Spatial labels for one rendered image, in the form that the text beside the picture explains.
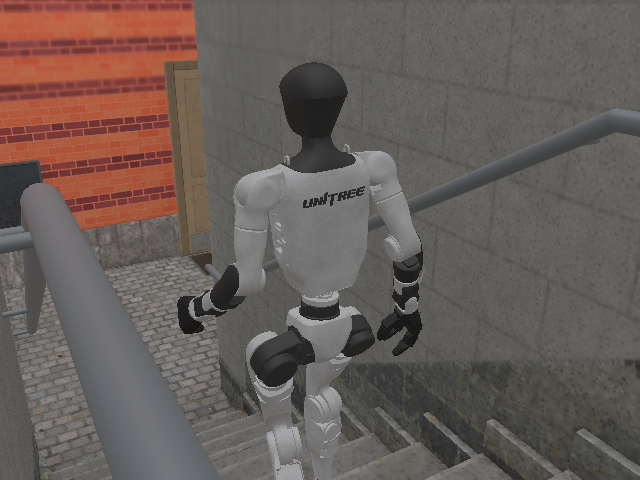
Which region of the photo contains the robot right forearm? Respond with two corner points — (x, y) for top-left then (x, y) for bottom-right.
(392, 232), (423, 315)

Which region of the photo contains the robot left forearm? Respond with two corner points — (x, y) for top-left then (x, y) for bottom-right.
(188, 265), (246, 322)

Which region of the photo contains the robot left thigh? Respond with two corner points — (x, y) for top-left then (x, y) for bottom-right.
(246, 330), (303, 465)

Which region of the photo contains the right robot hand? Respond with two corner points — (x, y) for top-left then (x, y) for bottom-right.
(377, 306), (423, 356)

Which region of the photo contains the right robot upper arm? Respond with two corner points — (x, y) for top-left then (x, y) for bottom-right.
(353, 151), (421, 262)

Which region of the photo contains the left robot upper arm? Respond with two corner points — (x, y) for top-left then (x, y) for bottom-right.
(230, 168), (282, 296)

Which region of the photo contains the robot torso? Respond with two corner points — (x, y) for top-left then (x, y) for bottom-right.
(269, 144), (370, 365)

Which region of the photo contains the left robot hand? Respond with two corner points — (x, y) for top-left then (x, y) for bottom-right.
(177, 296), (221, 334)

